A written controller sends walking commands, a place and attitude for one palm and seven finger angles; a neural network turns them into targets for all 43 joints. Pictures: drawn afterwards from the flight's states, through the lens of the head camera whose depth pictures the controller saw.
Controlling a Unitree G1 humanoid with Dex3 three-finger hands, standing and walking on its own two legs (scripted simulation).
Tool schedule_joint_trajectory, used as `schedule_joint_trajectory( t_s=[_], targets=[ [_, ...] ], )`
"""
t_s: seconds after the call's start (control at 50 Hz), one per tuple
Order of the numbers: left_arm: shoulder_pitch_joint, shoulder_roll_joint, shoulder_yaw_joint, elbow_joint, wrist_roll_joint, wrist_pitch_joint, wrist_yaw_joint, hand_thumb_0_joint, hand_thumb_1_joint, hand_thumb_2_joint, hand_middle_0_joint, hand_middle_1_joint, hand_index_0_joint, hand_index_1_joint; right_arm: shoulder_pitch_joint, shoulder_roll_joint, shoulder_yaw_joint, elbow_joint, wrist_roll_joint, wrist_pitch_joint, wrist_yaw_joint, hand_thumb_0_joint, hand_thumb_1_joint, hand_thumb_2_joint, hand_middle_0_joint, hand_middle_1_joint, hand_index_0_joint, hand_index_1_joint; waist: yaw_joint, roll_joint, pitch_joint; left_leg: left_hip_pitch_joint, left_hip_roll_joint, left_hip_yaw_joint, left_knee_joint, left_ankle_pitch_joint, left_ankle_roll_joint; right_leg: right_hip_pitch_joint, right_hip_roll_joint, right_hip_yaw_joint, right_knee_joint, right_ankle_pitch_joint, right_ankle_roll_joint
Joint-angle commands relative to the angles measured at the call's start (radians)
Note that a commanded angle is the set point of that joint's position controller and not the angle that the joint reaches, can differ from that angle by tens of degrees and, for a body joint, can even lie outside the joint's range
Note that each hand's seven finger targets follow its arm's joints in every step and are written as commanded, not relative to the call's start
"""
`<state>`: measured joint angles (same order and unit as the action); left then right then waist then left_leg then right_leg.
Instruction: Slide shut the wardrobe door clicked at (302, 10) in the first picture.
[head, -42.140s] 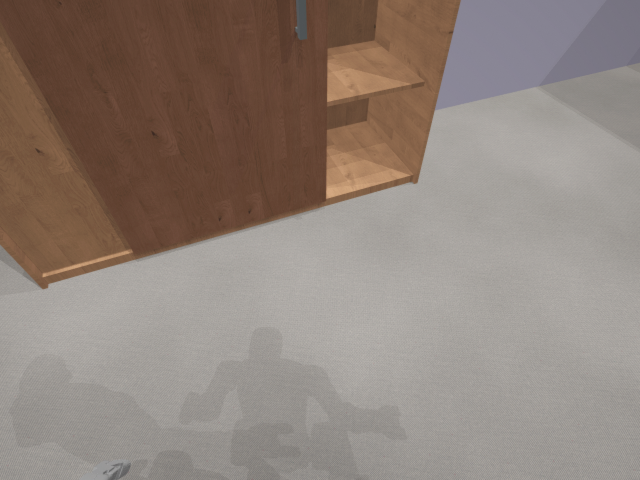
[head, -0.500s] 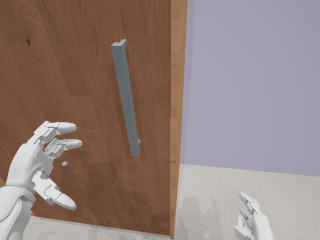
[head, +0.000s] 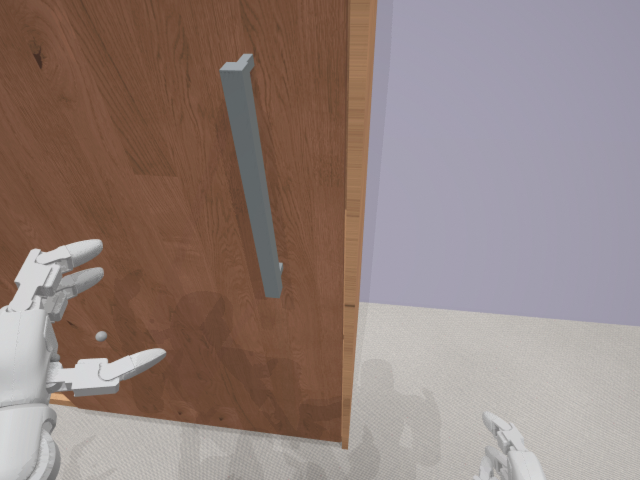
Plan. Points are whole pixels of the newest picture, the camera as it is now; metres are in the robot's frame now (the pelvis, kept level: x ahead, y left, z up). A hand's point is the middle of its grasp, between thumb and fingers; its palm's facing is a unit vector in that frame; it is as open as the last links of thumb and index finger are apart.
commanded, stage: draw the hand back to the body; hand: left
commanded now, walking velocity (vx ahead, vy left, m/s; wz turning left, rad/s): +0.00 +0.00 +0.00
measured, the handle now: (262, 196) +0.40 +0.13 +0.18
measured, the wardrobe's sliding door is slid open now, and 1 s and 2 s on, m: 0.00 0.00 0.00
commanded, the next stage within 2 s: step back with the hand held close in 0.74 s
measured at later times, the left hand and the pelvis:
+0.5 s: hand (76, 330) +0.19 +0.27 +0.16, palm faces +0.48 -0.80 -0.36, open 7.8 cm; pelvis +0.01 +0.01 +0.00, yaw +0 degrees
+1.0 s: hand (73, 313) +0.20 +0.27 +0.18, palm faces +0.47 -0.78 -0.41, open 7.4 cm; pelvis +0.00 +0.00 +0.00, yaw -2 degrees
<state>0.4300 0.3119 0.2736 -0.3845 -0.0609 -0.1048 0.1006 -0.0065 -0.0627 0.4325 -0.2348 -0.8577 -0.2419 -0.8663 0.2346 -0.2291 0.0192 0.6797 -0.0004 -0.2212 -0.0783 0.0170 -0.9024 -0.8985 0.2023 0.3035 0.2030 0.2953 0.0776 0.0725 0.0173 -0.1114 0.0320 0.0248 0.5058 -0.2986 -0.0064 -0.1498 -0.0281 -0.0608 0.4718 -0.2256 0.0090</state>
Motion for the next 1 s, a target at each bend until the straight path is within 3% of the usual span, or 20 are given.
schedule_joint_trajectory(
  t_s=[0.0, 0.04, 0.06, 0.12, 0.16, 0.2, 0.34, 0.38, 0.42, 0.54, 0.6, 0.68, 0.74, 0.8, 0.84, 0.86, 0.88, 0.9, 0.94, 0.98],
  targets=[
    [-0.100, 0.183, 0.117, -0.197, -0.001, -0.084, 0.025, 0.000, 0.284, 0.603, -0.221, -0.661, -0.221, -0.661, -0.171, -0.099, -0.045, -0.180, -0.001, -0.058, -0.003, 0.000, -0.900, -0.900, 0.200, 0.300, 0.200, 0.300, -0.001, -0.052, -0.054, -0.042, -0.001, -0.005, -0.112, 0.151, 0.027, 0.035, 0.001, 0.026, -0.089, 0.059, -0.024],
    [-0.089, 0.200, 0.139, -0.200, -0.002, -0.085, 0.023, 0.000, 0.356, 0.637, -0.219, -0.619, -0.219, -0.619, -0.171, -0.103, -0.047, -0.181, -0.002, -0.051, 0.000, 0.000, -0.900, -0.900, 0.200, 0.300, 0.200, 0.300, 0.004, -0.035, -0.067, -0.041, 0.000, -0.007, -0.121, 0.161, 0.022, 0.055, 0.000, 0.025, -0.082, 0.072, -0.024],
    [-0.086, 0.181, 0.124, -0.206, 0.000, -0.086, 0.021, 0.000, 0.393, 0.655, -0.218, -0.598, -0.218, -0.598, -0.172, -0.096, -0.045, -0.181, -0.002, -0.047, 0.001, 0.000, -0.900, -0.900, 0.200, 0.300, 0.200, 0.300, 0.003, -0.002, -0.047, -0.046, 0.000, -0.008, -0.122, 0.173, 0.020, 0.047, 0.002, 0.026, -0.081, 0.084, -0.028],
    [-0.070, 0.190, 0.139, -0.206, -0.002, -0.088, 0.021, 0.000, 0.501, 0.707, -0.214, -0.534, -0.214, -0.534, -0.167, -0.099, -0.047, -0.184, -0.001, -0.040, 0.008, 0.000, -0.900, -0.900, 0.200, 0.300, 0.200, 0.300, 0.004, -0.024, -0.046, -0.051, 0.003, -0.012, -0.128, 0.191, 0.016, 0.053, 0.005, 0.021, -0.072, 0.100, -0.027],
    [-0.072, 0.185, 0.141, -0.191, -0.002, -0.083, 0.020, 0.000, 0.574, 0.743, -0.211, -0.491, -0.211, -0.491, -0.168, -0.097, -0.047, -0.183, 0.000, -0.031, 0.006, 0.000, -0.900, -0.900, 0.200, 0.300, 0.200, 0.300, 0.004, 0.000, -0.024, -0.053, 0.005, -0.010, -0.135, 0.178, 0.014, 0.044, 0.007, 0.021, -0.081, 0.083, -0.029],
    [-0.077, 0.191, 0.149, -0.181, -0.004, -0.081, 0.019, 0.000, 0.646, 0.777, -0.209, -0.449, -0.209, -0.449, -0.165, -0.099, -0.049, -0.185, 0.000, -0.025, 0.006, 0.000, -0.900, -0.900, 0.200, 0.300, 0.200, 0.300, 0.000, -0.034, -0.017, -0.052, 0.007, -0.008, -0.135, 0.175, 0.015, 0.040, 0.009, 0.021, -0.085, 0.082, -0.027],
    [-0.106, 0.212, 0.175, -0.202, -0.004, -0.071, 0.023, 0.000, 0.900, 0.900, -0.200, -0.300, -0.200, -0.300, -0.164, -0.104, -0.052, -0.184, -0.002, -0.013, 0.003, 0.000, -0.900, -0.900, 0.200, 0.300, 0.200, 0.300, 0.000, 0.015, -0.065, -0.022, 0.002, -0.003, -0.130, 0.223, 0.014, 0.070, 0.006, 0.023, -0.084, 0.128, -0.027],
    [-0.094, 0.186, 0.151, -0.191, -0.004, -0.068, 0.021, 0.000, 0.900, 0.900, -0.200, -0.300, -0.200, -0.300, -0.159, -0.099, -0.048, -0.180, -0.005, -0.015, 0.005, 0.000, -0.900, -0.900, 0.200, 0.300, 0.200, 0.300, -0.001, 0.019, -0.035, -0.028, 0.001, -0.007, -0.129, 0.245, 0.011, 0.060, 0.009, 0.019, -0.083, 0.147, -0.028],
    [-0.110, 0.197, 0.154, -0.207, -0.004, -0.066, 0.022, 0.000, 0.900, 0.900, -0.200, -0.300, -0.200, -0.300, -0.163, -0.103, -0.051, -0.186, -0.005, -0.013, 0.006, 0.000, -0.900, -0.900, 0.200, 0.300, 0.200, 0.300, -0.001, -0.016, -0.059, -0.020, 0.001, -0.008, -0.132, 0.234, 0.014, 0.066, 0.010, 0.019, -0.085, 0.135, -0.025],
    [-0.115, 0.211, 0.166, -0.212, -0.002, -0.059, 0.024, 0.000, 0.900, 0.900, -0.200, -0.300, -0.200, -0.300, -0.167, -0.103, -0.050, -0.183, -0.007, -0.011, 0.002, 0.000, -0.900, -0.900, 0.200, 0.300, 0.200, 0.300, 0.001, 0.003, -0.055, -0.018, -0.002, -0.006, -0.137, 0.204, 0.013, 0.069, 0.010, 0.021, -0.100, 0.110, -0.026],
    [-0.104, 0.197, 0.159, -0.200, -0.004, -0.060, 0.022, 0.000, 0.900, 0.900, -0.200, -0.300, -0.200, -0.300, -0.168, -0.098, -0.048, -0.183, -0.008, -0.008, 0.004, 0.000, -0.900, -0.900, 0.200, 0.300, 0.200, 0.300, 0.002, -0.016, -0.037, -0.024, -0.003, -0.006, -0.138, 0.214, 0.014, 0.066, 0.012, 0.020, -0.102, 0.119, -0.026],
    [-0.105, 0.189, 0.152, -0.189, -0.004, -0.059, 0.019, 0.000, 0.900, 0.900, -0.200, -0.300, -0.200, -0.300, -0.170, -0.095, -0.047, -0.182, -0.007, -0.005, 0.002, 0.000, -0.900, -0.900, 0.200, 0.300, 0.200, 0.300, 0.000, 0.006, -0.017, -0.022, -0.003, -0.003, -0.141, 0.194, 0.014, 0.052, 0.014, 0.022, -0.115, 0.097, -0.026],
    [-0.112, 0.210, 0.171, -0.196, -0.003, -0.059, 0.020, 0.000, 0.900, 0.900, -0.200, -0.300, -0.200, -0.300, -0.174, -0.100, -0.049, -0.185, -0.008, -0.007, 0.001, 0.000, -0.900, -0.900, 0.200, 0.300, 0.200, 0.300, 0.002, 0.015, -0.046, -0.014, -0.004, -0.003, -0.148, 0.178, 0.014, 0.068, 0.010, 0.023, -0.116, 0.084, -0.024],
    [-0.088, 0.192, 0.159, -0.188, -0.006, -0.059, 0.017, 0.000, 0.900, 0.900, -0.200, -0.300, -0.200, -0.300, -0.170, -0.097, -0.049, -0.184, -0.009, -0.006, 0.003, 0.000, -0.900, -0.900, 0.200, 0.300, 0.200, 0.300, 0.004, -0.038, -0.036, -0.018, -0.004, -0.002, -0.140, 0.209, 0.017, 0.066, 0.014, 0.023, -0.116, 0.113, -0.024],
    [-0.172, 0.246, 0.198, -0.208, -0.004, -0.062, 0.024, 0.000, 0.900, 0.900, -0.200, -0.300, -0.200, -0.300, -0.175, -0.103, -0.051, -0.179, -0.007, -0.005, -0.001, 0.000, -0.900, -0.900, 0.200, 0.300, 0.200, 0.300, 0.000, -0.005, -0.049, -0.012, -0.006, 0.000, -0.143, 0.184, 0.016, 0.070, 0.013, 0.027, -0.126, 0.088, -0.024],
    [-0.336, 0.377, 0.326, -0.310, 0.000, -0.118, 0.036, 0.000, 0.900, 0.900, -0.200, -0.300, -0.200, -0.300, -0.164, -0.108, -0.036, -0.212, -0.003, 0.011, 0.002, 0.000, -0.900, -0.900, 0.200, 0.300, 0.200, 0.300, -0.039, -0.037, 0.073, -0.103, 0.000, 0.006, -0.132, 0.074, 0.035, -0.064, -0.030, 0.151, -0.210, 0.115, -0.020],
    [-0.218, 0.288, 0.265, -0.187, 0.004, -0.123, 0.029, 0.000, 0.900, 0.900, -0.200, -0.300, -0.200, -0.300, -0.150, -0.087, -0.033, -0.173, -0.009, 0.023, 0.001, 0.000, -0.900, -0.900, 0.200, 0.300, 0.200, 0.300, -0.050, -0.113, 0.068, -0.087, -0.007, -0.009, -0.109, 0.048, 0.038, -0.094, -0.052, 0.160, -0.237, 0.069, -0.023],
    [-0.131, 0.236, 0.222, -0.156, 0.014, -0.121, 0.024, 0.000, 0.900, 0.900, -0.200, -0.300, -0.200, -0.300, -0.145, -0.092, -0.038, -0.178, -0.013, 0.035, 0.005, 0.000, -0.900, -0.900, 0.200, 0.300, 0.200, 0.300, -0.050, -0.120, 0.044, -0.066, -0.005, -0.002, -0.096, 0.076, 0.039, -0.103, -0.057, 0.166, -0.239, 0.084, -0.025],
    [-0.087, 0.204, 0.190, -0.200, 0.021, -0.135, 0.019, 0.000, 0.900, 0.900, -0.200, -0.300, -0.200, -0.300, -0.159, -0.108, -0.049, -0.203, -0.018, 0.051, 0.006, 0.000, -0.900, -0.900, 0.200, 0.300, 0.200, 0.300, -0.045, -0.030, -0.038, -0.052, 0.003, 0.005, -0.107, 0.155, 0.035, -0.056, -0.058, 0.137, -0.186, 0.181, -0.022],
    [-0.009, 0.212, 0.206, -0.198, 0.021, -0.139, 0.026, 0.000, 0.900, 0.900, -0.200, -0.300, -0.200, -0.300, -0.143, -0.113, -0.056, -0.217, -0.018, 0.068, 0.005, 0.000, -0.900, -0.900, 0.200, 0.300, 0.200, 0.300, -0.041, -0.031, -0.120, -0.043, 0.022, 0.004, -0.116, 0.244, 0.035, -0.009, -0.048, 0.112, -0.124, 0.278, -0.013]
  ],
)
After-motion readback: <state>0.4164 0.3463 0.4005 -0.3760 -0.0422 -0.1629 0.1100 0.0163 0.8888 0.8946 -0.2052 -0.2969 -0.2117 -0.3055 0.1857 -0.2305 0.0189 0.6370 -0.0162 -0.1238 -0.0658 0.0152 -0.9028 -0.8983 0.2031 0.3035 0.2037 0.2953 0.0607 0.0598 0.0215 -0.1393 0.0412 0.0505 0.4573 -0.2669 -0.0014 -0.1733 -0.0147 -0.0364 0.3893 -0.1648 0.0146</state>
